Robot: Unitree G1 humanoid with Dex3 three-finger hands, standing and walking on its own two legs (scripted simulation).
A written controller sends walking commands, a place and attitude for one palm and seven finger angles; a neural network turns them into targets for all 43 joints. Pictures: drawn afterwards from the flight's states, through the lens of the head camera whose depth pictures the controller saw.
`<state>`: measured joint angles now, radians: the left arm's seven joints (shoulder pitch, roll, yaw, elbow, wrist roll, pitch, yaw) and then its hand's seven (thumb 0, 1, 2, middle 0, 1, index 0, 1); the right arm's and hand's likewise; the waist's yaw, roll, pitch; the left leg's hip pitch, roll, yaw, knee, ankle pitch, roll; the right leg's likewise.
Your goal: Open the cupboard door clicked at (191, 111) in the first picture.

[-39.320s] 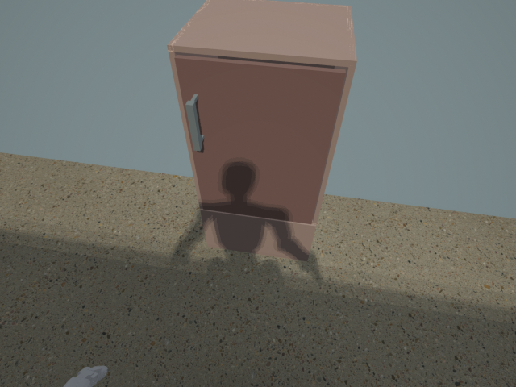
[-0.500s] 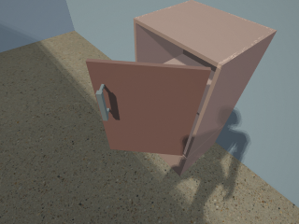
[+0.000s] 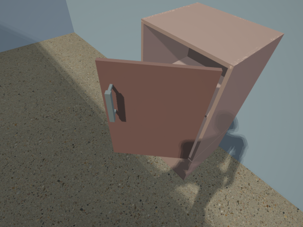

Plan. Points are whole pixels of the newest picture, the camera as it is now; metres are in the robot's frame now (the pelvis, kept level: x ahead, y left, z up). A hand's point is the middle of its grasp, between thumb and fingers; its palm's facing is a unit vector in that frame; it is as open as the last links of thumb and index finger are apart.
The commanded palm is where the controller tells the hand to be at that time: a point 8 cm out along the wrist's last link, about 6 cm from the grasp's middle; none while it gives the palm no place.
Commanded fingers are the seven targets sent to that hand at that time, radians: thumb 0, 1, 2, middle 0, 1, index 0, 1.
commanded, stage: look again from close up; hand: left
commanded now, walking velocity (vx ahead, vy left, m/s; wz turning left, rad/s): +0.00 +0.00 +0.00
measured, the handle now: (111, 103) +0.54 +0.19 -0.03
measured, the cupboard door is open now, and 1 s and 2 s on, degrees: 44 44 44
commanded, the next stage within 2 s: shuffle to correct the standing spot in 0.22 s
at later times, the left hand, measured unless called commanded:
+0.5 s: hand out of the picture -0.12 +0.24 -0.16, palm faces +0.05 -0.97 -0.22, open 7.4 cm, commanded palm none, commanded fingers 0.00 0.90 0.90 -0.20 -0.30 -0.20 -0.30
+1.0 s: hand out of the picture -0.07 +0.23 -0.15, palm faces +0.00 -0.98 -0.17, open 7.3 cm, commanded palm none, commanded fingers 0.00 0.90 0.90 -0.20 -0.30 -0.20 -0.30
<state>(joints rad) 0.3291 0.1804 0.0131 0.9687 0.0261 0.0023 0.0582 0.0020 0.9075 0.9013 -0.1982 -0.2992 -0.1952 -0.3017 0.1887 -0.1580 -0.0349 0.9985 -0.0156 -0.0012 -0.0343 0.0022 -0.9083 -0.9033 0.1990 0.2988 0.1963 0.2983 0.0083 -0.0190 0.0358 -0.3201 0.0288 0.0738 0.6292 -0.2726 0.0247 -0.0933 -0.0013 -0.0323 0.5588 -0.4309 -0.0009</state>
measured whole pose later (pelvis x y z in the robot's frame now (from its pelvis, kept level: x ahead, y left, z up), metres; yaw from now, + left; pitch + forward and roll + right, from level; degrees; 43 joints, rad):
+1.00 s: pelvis -0.13 +0.05 +0.02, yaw -2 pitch -1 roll -1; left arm 0.29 0.17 0.06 0.98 0.03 0.03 -0.01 0.00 0.92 0.90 -0.20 -0.30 -0.19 -0.30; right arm 0.39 -0.11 -0.06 1.10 -0.04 -0.01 -0.03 0.00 -0.90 -0.90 0.20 0.30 0.20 0.30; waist -0.04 0.01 -0.05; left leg -0.28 0.03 0.08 0.40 -0.13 0.06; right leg -0.36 -0.03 -0.08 0.74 -0.37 -0.02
